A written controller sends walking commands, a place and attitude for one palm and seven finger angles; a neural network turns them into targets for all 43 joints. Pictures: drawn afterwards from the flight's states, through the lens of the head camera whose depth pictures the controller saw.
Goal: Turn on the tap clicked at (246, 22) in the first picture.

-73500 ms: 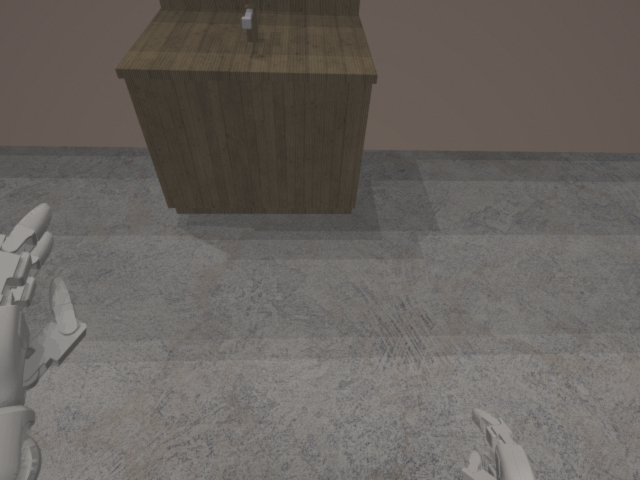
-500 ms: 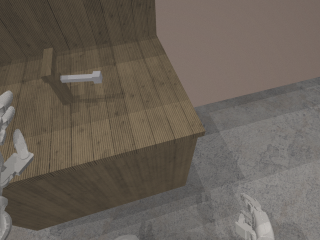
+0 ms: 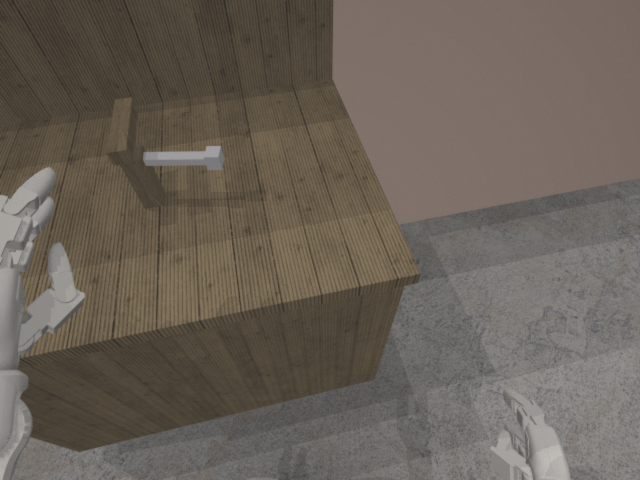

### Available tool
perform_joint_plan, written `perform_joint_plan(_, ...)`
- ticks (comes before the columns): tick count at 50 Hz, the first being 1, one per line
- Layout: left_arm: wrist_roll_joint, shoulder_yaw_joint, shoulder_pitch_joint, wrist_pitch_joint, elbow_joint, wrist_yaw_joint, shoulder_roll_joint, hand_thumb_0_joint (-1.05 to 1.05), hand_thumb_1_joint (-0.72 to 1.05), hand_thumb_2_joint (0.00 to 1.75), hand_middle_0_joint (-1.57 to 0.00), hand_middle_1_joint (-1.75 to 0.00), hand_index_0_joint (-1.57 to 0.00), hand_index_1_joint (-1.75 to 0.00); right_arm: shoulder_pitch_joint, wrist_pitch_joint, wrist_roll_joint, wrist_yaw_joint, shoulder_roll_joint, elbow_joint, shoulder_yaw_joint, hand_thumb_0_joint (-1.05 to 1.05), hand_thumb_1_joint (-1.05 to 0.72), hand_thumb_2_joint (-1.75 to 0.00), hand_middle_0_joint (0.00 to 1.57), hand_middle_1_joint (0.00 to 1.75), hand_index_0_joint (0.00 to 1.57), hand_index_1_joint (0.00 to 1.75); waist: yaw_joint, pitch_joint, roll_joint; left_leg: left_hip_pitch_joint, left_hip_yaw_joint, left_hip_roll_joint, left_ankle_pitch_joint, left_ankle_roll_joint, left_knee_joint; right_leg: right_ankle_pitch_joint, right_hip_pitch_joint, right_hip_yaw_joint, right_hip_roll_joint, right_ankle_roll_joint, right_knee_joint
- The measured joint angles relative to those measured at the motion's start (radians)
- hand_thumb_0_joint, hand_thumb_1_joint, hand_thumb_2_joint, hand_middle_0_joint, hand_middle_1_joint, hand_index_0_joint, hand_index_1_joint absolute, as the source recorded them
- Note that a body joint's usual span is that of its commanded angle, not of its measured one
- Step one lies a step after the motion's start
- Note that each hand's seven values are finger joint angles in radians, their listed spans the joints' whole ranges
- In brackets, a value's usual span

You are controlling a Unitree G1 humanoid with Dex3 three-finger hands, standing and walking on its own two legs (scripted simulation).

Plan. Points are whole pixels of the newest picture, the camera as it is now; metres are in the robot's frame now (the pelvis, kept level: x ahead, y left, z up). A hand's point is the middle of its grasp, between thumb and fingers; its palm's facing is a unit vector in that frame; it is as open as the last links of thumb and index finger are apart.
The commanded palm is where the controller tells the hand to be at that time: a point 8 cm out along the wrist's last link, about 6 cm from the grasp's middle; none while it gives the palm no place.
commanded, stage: come to a stop and stand still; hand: left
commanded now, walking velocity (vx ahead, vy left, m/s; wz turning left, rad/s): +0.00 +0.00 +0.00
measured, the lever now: (214, 158) +0.57 +0.24 +0.04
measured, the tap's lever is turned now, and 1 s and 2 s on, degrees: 77 77 77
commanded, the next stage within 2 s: look again from close up in 1.52 s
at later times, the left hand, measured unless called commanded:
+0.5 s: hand out of the picture +0.12 +0.34 +0.19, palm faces +0.50 -0.83 -0.25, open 7.4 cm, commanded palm +0.06 +0.36 +0.18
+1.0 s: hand out of the picture +0.00 +0.31 +0.20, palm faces +0.35 -0.87 -0.33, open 7.4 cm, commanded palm -0.05 +0.36 +0.18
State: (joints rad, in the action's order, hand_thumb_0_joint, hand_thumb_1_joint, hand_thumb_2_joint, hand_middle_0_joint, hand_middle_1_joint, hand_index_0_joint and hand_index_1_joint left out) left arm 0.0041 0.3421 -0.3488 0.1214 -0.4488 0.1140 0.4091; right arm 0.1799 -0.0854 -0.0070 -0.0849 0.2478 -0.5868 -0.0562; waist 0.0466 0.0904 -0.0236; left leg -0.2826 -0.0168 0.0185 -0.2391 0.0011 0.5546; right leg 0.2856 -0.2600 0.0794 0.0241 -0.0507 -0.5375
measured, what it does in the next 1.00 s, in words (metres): walks backwards: left foot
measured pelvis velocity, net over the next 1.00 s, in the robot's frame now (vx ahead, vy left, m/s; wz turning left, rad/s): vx -0.22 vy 0.08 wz -0.03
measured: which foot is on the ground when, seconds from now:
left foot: down 0.00-0.64, up 0.66-0.74, down 0.76-1.00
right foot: down 0.00-0.74, up 0.76-1.00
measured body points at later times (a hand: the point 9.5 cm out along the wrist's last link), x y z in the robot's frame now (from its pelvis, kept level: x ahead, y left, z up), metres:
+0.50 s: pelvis -0.10 +0.07 +0.00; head -0.12 +0.10 +0.45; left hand +0.09 +0.38 +0.20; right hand +0.08 -0.13 -0.06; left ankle +0.01 +0.13 -0.73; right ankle +0.00 -0.07 -0.72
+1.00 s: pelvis -0.22 +0.08 +0.00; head -0.24 +0.11 +0.45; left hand -0.02 +0.36 +0.21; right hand -0.10 -0.14 -0.08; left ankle -0.12 +0.18 -0.73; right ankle -0.24 +0.00 -0.71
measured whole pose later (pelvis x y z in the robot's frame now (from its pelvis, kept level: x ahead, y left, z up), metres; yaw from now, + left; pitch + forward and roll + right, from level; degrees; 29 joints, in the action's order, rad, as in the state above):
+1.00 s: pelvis -0.22 +0.08 +0.00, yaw -2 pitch -3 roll -2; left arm 0.02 0.37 -0.40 0.17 -0.53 0.09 0.37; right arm 0.34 -0.12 0.01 0.03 0.13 -0.61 0.02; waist -0.02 -0.02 0.04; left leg -0.36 -0.01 0.01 -0.27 0.02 0.56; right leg 0.45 -0.26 0.05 0.08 -0.05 -0.73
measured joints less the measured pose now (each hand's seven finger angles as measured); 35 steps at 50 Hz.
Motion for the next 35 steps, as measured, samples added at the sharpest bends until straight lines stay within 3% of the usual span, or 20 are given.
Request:
perform_joint_plan(2,0.012,0.078,0.098,0.061,0.046,0.002,0.065,0.01,0.88,0.90,-0.22,-0.31,-0.22,-0.30,-0.002,-0.017,-0.013,0.024,-0.021,-0.004,0.011,0.01,-0.91,-0.90,0.20,0.30,0.19,0.30,0.015,0.015,0.059,0.001,-0.007,-0.012,-0.008,0.000,-0.020,-0.011,-0.020,-0.012,-0.011,0.000,-0.010)
perform_joint_plan(5,0.038,0.148,0.131,0.094,0.048,0.026,0.061,0.01,0.89,0.90,-0.21,-0.30,-0.22,-0.30,-0.013,-0.041,-0.016,0.054,-0.028,0.016,0.030,0.01,-0.91,-0.90,0.20,0.30,0.20,0.30,-0.003,0.027,0.092,0.017,-0.031,-0.021,0.012,0.008,-0.055,-0.041,-0.024,-0.037,-0.021,0.021,-0.001)
perform_joint_plan(7,0.047,0.129,0.083,0.102,0.005,0.029,0.020,0.01,0.89,0.90,-0.21,-0.30,-0.21,-0.30,-0.012,-0.055,-0.016,0.078,-0.028,0.036,0.029,0.01,-0.91,-0.90,0.20,0.30,0.20,0.30,-0.017,0.018,0.087,0.016,-0.050,-0.027,0.018,0.027,-0.045,-0.056,-0.028,-0.055,-0.026,0.040,-0.007)
perform_joint_plan(10,0.036,0.036,-0.023,0.111,-0.057,0.001,-0.038,0.01,0.90,0.90,-0.20,-0.30,-0.21,-0.30,0.003,-0.065,-0.012,0.095,-0.033,0.054,0.032,0.01,-0.91,-0.90,0.20,0.30,0.20,0.30,-0.035,-0.006,0.070,0.013,-0.065,-0.036,0.012,0.050,-0.022,-0.061,-0.019,-0.070,-0.035,0.052,-0.001)
perform_joint_plan(14,0.024,-0.017,-0.102,0.116,-0.048,-0.029,-0.030,0.01,0.89,0.90,-0.21,-0.30,-0.21,-0.30,0.029,-0.055,-0.010,0.083,-0.060,0.049,0.057,0.01,-0.91,-0.90,0.20,0.30,0.20,0.30,-0.037,-0.028,0.067,0.021,-0.068,-0.044,0.028,0.066,-0.021,-0.090,-0.002,-0.071,-0.044,0.063,0.015)
perform_joint_plan(18,0.015,0.025,-0.043,0.105,0.038,-0.026,-0.014,0.01,0.88,0.90,-0.22,-0.30,-0.22,-0.30,0.061,-0.047,-0.005,0.066,-0.080,0.033,0.082,0.01,-0.91,-0.90,0.20,0.30,0.20,0.30,-0.009,-0.036,0.062,0.023,-0.060,-0.042,0.051,0.075,-0.033,-0.040,0.005,-0.070,-0.036,0.055,0.018)
perform_joint_plan(23,0.005,0.041,0.088,0.085,0.087,-0.005,-0.068,0.01,0.89,0.90,-0.21,-0.30,-0.22,-0.30,0.079,-0.057,-0.002,0.077,-0.080,0.013,0.092,0.01,-0.91,-0.90,0.20,0.30,0.20,0.30,0.014,-0.023,0.051,0.020,-0.058,-0.045,0.053,0.077,-0.045,0.011,0.011,-0.084,-0.028,0.035,0.020)
perform_joint_plan(26,-0.006,0.007,0.109,0.082,0.070,-0.004,-0.097,0.01,0.89,0.90,-0.21,-0.30,-0.21,-0.30,0.074,-0.058,0.001,0.086,-0.078,0.007,0.088,0.01,-0.91,-0.90,0.21,0.30,0.20,0.30,0.006,-0.021,0.048,0.015,-0.076,-0.047,0.042,0.074,-0.053,0.046,0.004,-0.103,-0.027,0.024,0.004)
perform_joint_plan(29,-0.013,-0.018,0.097,0.080,0.059,-0.018,-0.088,0.01,0.89,0.90,-0.20,-0.30,-0.21,-0.30,0.062,-0.047,0.005,0.091,-0.079,0.010,0.078,0.01,-0.90,-0.90,0.21,0.30,0.20,0.30,-0.016,-0.020,0.045,0.001,-0.103,-0.044,0.016,0.064,-0.049,0.062,-0.007,-0.121,-0.029,0.016,-0.011)
perform_joint_plan(32,-0.011,-0.009,0.067,0.078,0.045,-0.035,-0.055,0.01,0.89,0.90,-0.21,-0.30,-0.21,-0.30,0.048,-0.029,0.008,0.091,-0.073,0.017,0.069,0.01,-0.90,-0.90,0.21,0.30,0.20,0.30,-0.034,-0.021,0.045,-0.061,-0.124,-0.034,-0.121,0.033,0.042,0.004,-0.031,-0.121,-0.037,0.014,-0.017)
perform_joint_plan(33,-0.007,0.003,0.053,0.073,0.027,-0.039,-0.044,0.01,0.89,0.90,-0.21,-0.30,-0.21,-0.30,0.040,-0.024,0.008,0.089,-0.065,0.017,0.067,0.01,-0.90,-0.90,0.21,0.30,0.20,0.30,-0.030,-0.023,0.046,-0.104,-0.112,-0.037,-0.169,0.018,0.130,-0.023,-0.054,-0.121,-0.040,0.020,-0.029)
perform_joint_plan(35,0.005,0.040,0.016,0.059,-0.030,-0.044,-0.027,0.01,0.89,0.90,-0.21,-0.30,-0.21,-0.30,0.016,-0.011,0.010,0.086,-0.052,0.003,0.066,0.01,-0.90,-0.90,0.21,0.30,0.20,0.30,0.000,-0.035,0.061,-0.152,-0.070,-0.042,-0.179,0.005,0.335,-0.070,-0.124,-0.125,-0.049,0.030,-0.081)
